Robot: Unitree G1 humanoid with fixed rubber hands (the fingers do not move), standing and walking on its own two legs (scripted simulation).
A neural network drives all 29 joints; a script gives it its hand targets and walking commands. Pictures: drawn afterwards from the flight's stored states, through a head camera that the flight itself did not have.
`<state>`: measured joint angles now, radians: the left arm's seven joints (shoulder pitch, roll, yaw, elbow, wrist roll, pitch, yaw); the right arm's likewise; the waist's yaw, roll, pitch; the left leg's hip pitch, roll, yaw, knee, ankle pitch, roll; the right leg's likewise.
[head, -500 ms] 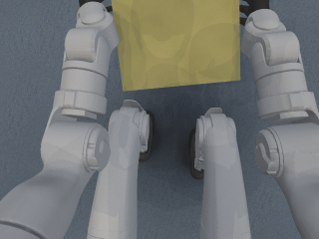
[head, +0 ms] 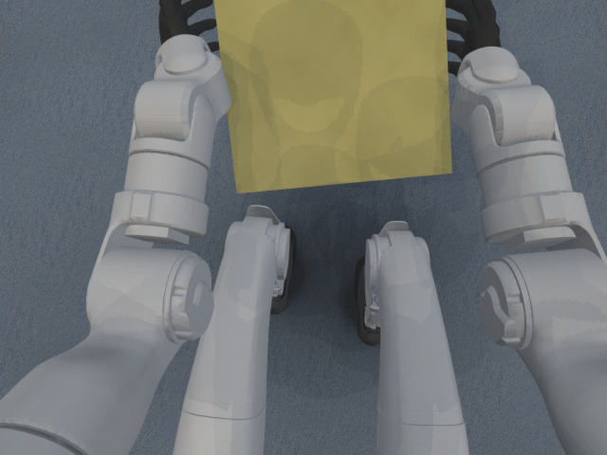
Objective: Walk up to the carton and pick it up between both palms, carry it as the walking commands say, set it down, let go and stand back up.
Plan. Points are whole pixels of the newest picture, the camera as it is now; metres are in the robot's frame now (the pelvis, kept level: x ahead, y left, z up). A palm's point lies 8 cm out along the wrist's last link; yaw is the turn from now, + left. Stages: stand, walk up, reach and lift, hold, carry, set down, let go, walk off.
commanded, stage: reach and lift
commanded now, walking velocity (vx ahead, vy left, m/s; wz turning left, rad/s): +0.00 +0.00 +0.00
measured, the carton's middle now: (329, 93) +0.50 +0.02 -0.12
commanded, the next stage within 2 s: none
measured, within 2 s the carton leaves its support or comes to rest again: neither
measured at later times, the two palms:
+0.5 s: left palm (152, 28) +0.49 +0.17 +0.03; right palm (511, 45) +0.50 -0.13 +0.01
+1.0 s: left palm out of the picture +0.47 +0.17 +0.10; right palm (571, 14) +0.48 -0.13 +0.09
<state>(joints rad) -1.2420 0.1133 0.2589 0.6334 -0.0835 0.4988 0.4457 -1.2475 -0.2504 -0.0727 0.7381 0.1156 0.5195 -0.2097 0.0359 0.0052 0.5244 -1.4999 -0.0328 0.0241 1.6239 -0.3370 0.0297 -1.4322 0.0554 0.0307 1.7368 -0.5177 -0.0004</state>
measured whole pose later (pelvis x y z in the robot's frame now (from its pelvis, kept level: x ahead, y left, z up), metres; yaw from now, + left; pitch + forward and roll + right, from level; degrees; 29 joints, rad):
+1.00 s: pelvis +0.01 +0.00 +0.12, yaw +0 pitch +2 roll +0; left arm -1.05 0.06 0.26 0.61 -0.07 0.51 0.44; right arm -1.07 -0.19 -0.07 0.71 0.09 0.53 -0.21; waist 0.04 0.01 0.52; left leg -0.97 -0.04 0.01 1.17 -0.24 0.03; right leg -0.91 0.05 0.05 1.27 -0.39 0.00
